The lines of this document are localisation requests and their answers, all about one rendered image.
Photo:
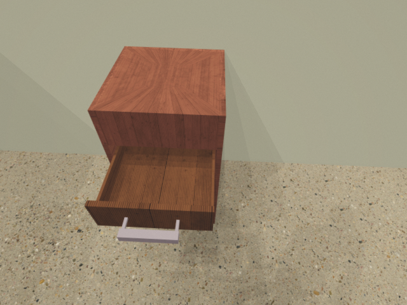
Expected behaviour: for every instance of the handle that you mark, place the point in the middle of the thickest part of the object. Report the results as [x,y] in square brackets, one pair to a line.
[147,235]

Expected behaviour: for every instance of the cabinet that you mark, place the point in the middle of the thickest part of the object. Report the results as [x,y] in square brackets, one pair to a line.
[163,97]

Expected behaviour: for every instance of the drawer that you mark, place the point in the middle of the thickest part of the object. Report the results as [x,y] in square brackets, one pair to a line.
[155,186]

